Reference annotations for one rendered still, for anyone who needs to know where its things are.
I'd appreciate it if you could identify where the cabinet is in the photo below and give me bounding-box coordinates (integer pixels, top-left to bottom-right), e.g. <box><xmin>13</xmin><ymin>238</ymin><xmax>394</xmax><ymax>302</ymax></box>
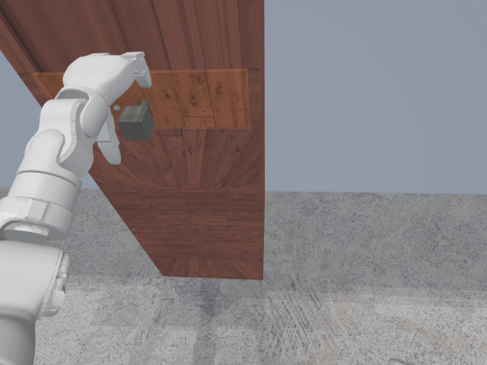
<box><xmin>0</xmin><ymin>0</ymin><xmax>265</xmax><ymax>280</ymax></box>

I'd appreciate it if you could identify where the handle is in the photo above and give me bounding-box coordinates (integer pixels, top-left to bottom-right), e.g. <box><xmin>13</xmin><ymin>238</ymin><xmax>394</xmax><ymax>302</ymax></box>
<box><xmin>117</xmin><ymin>100</ymin><xmax>155</xmax><ymax>141</ymax></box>

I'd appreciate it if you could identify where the robot left upper arm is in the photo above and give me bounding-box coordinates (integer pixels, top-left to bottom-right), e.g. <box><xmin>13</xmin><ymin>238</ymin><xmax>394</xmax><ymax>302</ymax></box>
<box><xmin>0</xmin><ymin>238</ymin><xmax>71</xmax><ymax>365</ymax></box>

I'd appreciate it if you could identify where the left robot hand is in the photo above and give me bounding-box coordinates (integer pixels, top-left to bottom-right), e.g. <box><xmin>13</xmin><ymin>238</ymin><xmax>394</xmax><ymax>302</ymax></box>
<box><xmin>62</xmin><ymin>52</ymin><xmax>151</xmax><ymax>164</ymax></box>

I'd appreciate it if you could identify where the robot left forearm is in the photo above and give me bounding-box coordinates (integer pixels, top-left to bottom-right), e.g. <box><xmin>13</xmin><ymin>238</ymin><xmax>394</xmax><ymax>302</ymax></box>
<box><xmin>0</xmin><ymin>84</ymin><xmax>109</xmax><ymax>245</ymax></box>

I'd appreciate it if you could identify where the drawer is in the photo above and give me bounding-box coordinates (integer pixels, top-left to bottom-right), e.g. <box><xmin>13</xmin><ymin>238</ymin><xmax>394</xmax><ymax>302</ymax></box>
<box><xmin>32</xmin><ymin>68</ymin><xmax>250</xmax><ymax>128</ymax></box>

